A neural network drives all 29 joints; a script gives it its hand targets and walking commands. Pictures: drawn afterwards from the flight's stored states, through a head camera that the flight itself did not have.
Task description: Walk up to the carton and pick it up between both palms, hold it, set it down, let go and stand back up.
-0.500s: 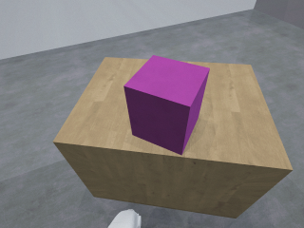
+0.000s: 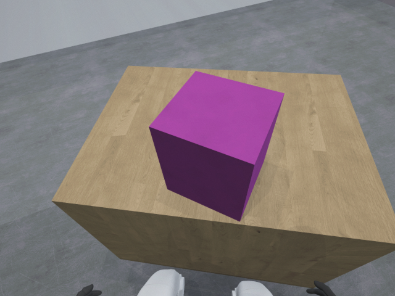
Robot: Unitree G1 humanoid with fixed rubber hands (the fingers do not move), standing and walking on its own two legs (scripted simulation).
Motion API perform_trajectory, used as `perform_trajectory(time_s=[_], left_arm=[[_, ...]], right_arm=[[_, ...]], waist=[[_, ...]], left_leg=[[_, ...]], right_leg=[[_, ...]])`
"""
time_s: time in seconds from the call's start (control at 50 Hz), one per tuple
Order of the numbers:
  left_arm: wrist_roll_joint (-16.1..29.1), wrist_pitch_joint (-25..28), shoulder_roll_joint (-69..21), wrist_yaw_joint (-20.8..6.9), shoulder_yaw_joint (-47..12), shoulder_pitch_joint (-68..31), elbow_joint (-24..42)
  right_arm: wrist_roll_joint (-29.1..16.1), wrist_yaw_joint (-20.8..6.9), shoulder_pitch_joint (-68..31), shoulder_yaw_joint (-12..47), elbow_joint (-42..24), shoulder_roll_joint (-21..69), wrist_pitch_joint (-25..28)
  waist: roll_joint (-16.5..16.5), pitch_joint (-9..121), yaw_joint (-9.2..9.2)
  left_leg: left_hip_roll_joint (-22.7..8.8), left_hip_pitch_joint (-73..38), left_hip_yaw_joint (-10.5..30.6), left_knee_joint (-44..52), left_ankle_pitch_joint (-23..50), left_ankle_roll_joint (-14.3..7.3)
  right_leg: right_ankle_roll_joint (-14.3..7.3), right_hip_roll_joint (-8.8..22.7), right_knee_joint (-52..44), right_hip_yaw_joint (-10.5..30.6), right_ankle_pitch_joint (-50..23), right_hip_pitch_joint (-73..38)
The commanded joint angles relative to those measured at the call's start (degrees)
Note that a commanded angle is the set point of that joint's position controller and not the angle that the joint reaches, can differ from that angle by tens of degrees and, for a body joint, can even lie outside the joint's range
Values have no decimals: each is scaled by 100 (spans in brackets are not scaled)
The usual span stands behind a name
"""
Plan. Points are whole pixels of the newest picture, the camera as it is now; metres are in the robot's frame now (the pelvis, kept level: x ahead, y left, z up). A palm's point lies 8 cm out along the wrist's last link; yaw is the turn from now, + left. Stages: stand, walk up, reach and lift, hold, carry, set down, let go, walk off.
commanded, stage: stand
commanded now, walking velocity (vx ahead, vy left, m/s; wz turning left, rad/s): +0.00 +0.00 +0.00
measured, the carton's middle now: (218, 147) +0.42 -0.05 +0.02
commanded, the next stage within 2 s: none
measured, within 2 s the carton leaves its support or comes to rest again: neither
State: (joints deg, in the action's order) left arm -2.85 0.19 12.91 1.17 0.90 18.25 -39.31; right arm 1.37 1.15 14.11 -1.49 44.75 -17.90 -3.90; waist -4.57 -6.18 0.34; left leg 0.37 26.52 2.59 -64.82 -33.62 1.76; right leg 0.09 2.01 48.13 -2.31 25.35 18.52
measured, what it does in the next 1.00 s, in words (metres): steps on the spot: right foot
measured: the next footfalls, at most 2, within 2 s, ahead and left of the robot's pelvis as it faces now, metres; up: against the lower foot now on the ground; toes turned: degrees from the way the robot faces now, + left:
right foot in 0.88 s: +0.06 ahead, -0.12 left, +0.00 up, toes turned -3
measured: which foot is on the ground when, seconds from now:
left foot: down 0.00-1.00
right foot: down 0.00-0.60, up 0.62-0.86, down 0.88-1.00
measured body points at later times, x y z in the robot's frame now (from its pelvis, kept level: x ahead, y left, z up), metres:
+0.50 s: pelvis +0.02 +0.00 +0.01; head +0.08 -0.01 +0.45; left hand +0.14 +0.26 -0.10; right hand +0.14 -0.28 -0.12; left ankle +0.06 +0.12 -0.66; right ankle +0.03 -0.14 -0.70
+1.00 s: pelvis -0.01 +0.01 +0.00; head +0.03 -0.02 +0.45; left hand +0.11 +0.27 -0.10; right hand +0.10 -0.28 -0.12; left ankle +0.05 +0.13 -0.68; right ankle +0.02 -0.11 -0.70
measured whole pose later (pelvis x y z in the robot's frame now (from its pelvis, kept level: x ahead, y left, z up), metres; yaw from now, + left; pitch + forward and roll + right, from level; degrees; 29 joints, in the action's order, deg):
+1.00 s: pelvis -0.01 +0.01 +0.00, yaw -5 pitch -4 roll -1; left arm -1.4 -0.6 14.5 0.5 1.1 15.5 -38.2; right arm 0.6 0.5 9.3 -1.2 40.4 -18.9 -5.5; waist -4.0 -9.3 0.2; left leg -1.6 27.1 1.5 -58.6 -30.2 0.6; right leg -0.7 -2.1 47.6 1.5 22.2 21.1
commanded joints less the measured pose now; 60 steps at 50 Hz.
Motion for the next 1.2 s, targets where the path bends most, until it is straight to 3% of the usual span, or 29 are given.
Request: perform_trajectory(time_s=[0.0, 0.04, 0.08, 0.1, 0.12, 0.16, 0.26, 0.32, 0.34, 0.36, 0.38, 0.42, 0.5, 0.54, 0.56, 0.58, 0.6, 0.66, 0.72, 0.76, 0.84, 0.86, 0.9, 0.92, 0.98, 1.06, 1.1, 1.12, 1.18], left_arm=[[16, 63, 1388, 86, 348, 102, 559], [76, 11, 1454, 52, 325, -150, 654], [239, -35, 1497, -7, 293, -431, 755], [302, -40, 1175, -29, 200, -184, 792], [349, -100, 969, -1, 181, -17, 812], [268, -196, 1105, 136, 261, -277, 819], [228, -64, 968, 36, 287, -68, 879], [217, 115, 1079, 47, 347, 577, 802], [88, 151, 1733, 72, 529, 567, 707], [100, 85, 2087, 77, 631, 615, 686], [25, 71, 1931, 67, 591, 565, 585], [-73, 19, 1602, 96, 460, -16, 727], [22, -30, 1542, 75, 365, -412, 802], [154, -65, 1626, 17, 363, -778, 865], [226, -75, 1486, -26, 328, -715, 879], [283, -81, 1086, -44, 210, -345, 912], [242, -159, 962, 6, 247, -131, 861], [193, -204, 1158, 110, 355, -371, 812], [136, -180, 1114, 15, 425, 125, 685], [247, -147, 1046, 19, 394, 137, 620], [248, -20, 1058, -38, 449, 471, 520], [224, 28, 1202, -59, 494, 484, 556], [210, 43, 2182, -47, 696, 58, 782], [137, 88, 2017, -6, 640, -148, 807], [98, 119, 1557, 72, 487, -691, 886], [147, -10, 1367, -39, 395, -578, 796], [266, -27, 1186, -111, 291, -303, 798], [393, -37, 981, -127, 268, -206, 855], [301, -34, 1027, -156, 338, -302, 587]], right_arm=[[-27, -16, 41, -53, -677, -483, 317], [-54, -59, 216, -71, -664, -453, 379], [-26, -90, 590, -232, -672, -699, 417], [53, -57, 649, -340, -718, -1022, 456], [-5, -46, 796, -443, -728, -1395, 456], [14, 33, 435, -376, -882, -1229, 358], [117, 89, 116, -180, -966, -927, 286], [34, -27, -559, -146, -1090, -977, 231], [-10, -73, -444, -20, -1275, -571, 196], [22, 11, -766, -34, -1366, -481, 129], [38, 52, -819, -43, -1245, -534, 99], [-48, 23, -494, -22, -992, -558, 196], [-29, -83, -175, -55, -835, -551, 331], [-46, -126, 194, -171, -787, -631, 335], [-18, -120, 320, -247, -817, -791, 370], [48, -72, 368, -346, -887, -1143, 411], [16, -52, 799, -459, -800, -1504, 405], [93, 67, 48, -297, -1008, -1161, 290], [95, 64, -261, -136, -1080, -925, 308], [73, -4, -583, -258, -1167, -907, 231], [-34, -70, -725, -238, -1141, -1050, 132], [-92, -102, -609, -202, -1111, -994, 112], [-153, -49, -761, -133, -1342, -655, 42], [-60, -9, -977, -188, -1299, -853, -21], [-55, -25, -396, -188, -934, -704, 32], [-115, -139, -102, -173, -803, -514, 227], [-90, -123, 71, -244, -826, -751, 347], [-162, -134, -349, -345, -837, -1194, 376], [-146, -160, -515, -205, -854, -827, 428]], waist=[[1641, 28, 132], [1928, 333, -7], [1389, 519, -307], [321, 813, -325], [-490, 1069, -397], [-252, 484, -433], [-595, 580, -205], [-495, 1049, 341], [993, 1161, 270], [1550, 813, 536], [1243, 686, 556], [995, 439, 295], [1727, 591, 96], [1587, 728, -256], [1144, 845, -365], [-4, 1112, -409], [-439, 1385, -582], [-117, 338, -443], [-478, 493, -216], [-1163, 472, -209], [-661, 901, 131], [-341, 955, 199], [1793, 798, 272], [1358, 495, 209], [1335, 318, -63], [1689, 717, -110], [1146, 884, -198], [270, 777, 124], [415, 398, 154]], left_leg=[[-371, 579, 27, 757, 130, 20], [-268, -491, -323, 2209, 1017, -56], [-157, -1929, -227, 3408, 2889, -210], [-994, -2461, 1052, 3621, 3428, -547], [-2045, -2180, 2716, 4161, 3528, -1415], [-2197, -1683, 2654, 4033, 3949, -1927], [-1695, -1767, 1531, 3431, 4532, -1673], [-1159, -620, 555, 2168, 4609, -876], [-381, 716, -149, 777, 2938, -263], [58, 1083, -37, 174, 23, -75], [-14, 1198, 277, -440, -376, -48], [-110, 1262, 290, -211, 14, -20], [-289, -175, -219, 1835, 1056, -13], [-110, -1698, -416, 3184, 2446, -127], [-274, -2359, 6, 3481, 2884, -271], [-1451, -2896, 1484, 3790, 3070, -713], [-2355, -2462, 2880, 4303, 2521, -1623], [-2061, -1511, 2067, 4140, 2739, -1744], [-1812, -1109, 1570, 4159, 2073, -1721], [-1761, -847, 997, 3999, 3328, -1824], [-1582, -615, 606, 3224, 3057, -1283], [-1485, -163, 459, 2895, 2389, -962], [-85, 228, -380, 821, -167, -132], [-230, 129, 226, 81, -203, -124], [-356, 76, 263, 227, 201, -103], [-229, -943, -302, 2691, 663, -76], [-476, -1954, 469, 3844, 1770, -398], [-1023, -1145, 1327, 4068, 893, -725], [-986, 57, 1029, 4504, -132, -633]], right_leg=[[-1559, 1695, -2258, 2006, -3059, -623], [-1164, 1324, -1708, 1352, -3479, -528], [-614, 995, -1137, 924, -2701, 401], [-223, 546, -69, 437, -1846, 870], [26, -290, 922, 328, 646, 1044], [5, -187, 1918, 938, 1206, 1262], [32, 89, 296, 709, 699, 885], [-242, 91, -2081, 778, -1563, -1236], [-834, 1350, -2327, 2832, -2425, -1950], [-1869, 2313, -2594, 3910, -3647, -1584], [-2116, 2352, -2529, 3798, -3750, -1545], [-1817, 1939, -2211, 2878, -4079, -1605], [-1163, 1253, -1906, 1797, -3631, -1126], [-770, 952, -1498, 1307, -3347, -197], [-469, 725, -1112, 1107, -2542, 367], [-82, 157, 221, 545, -1310, 1032], [36, -435, 1168, 646, 1468, 1097], [-23, -208, 2245, 1117, 709, 1469], [48, -33, 1840, 906, 401, 980], [215, -258, 1447, 513, 978, 592], [48, -247, -919, 198, -604, -611], [-98, -251, -1508, 553, -923, -1016], [-1355, 1889, -3047, 4141, -427, 133], [-1574, 1896, -3162, 4285, -569, 497], [-1424, 1374, -2577, 2992, -1409, 377], [-824, 769, -2138, 2202, -1086, 86], [-320, 605, -1716, 1866, -844, 768], [-64, -52, -1615, 1092, -295, 581], [-144, -116, -1575, 1054, -547, -565]])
